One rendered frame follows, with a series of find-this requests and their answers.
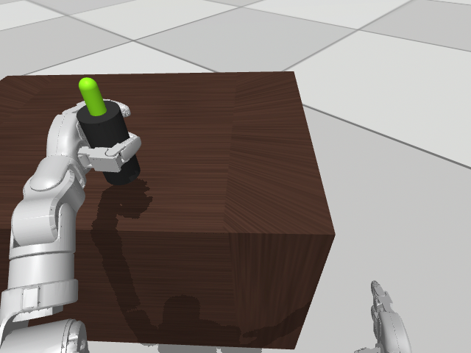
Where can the right robot hand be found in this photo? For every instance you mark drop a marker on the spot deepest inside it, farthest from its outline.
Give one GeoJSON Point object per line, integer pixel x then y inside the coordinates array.
{"type": "Point", "coordinates": [388, 326]}

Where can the bottle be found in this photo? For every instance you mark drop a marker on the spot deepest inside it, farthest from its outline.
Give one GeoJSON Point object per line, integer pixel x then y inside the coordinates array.
{"type": "Point", "coordinates": [103, 125]}

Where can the left robot arm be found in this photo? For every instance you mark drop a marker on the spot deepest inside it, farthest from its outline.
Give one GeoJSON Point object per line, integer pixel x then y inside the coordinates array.
{"type": "Point", "coordinates": [41, 272]}

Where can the left robot hand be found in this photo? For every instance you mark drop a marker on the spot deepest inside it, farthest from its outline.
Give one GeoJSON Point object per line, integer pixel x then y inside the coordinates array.
{"type": "Point", "coordinates": [67, 138]}

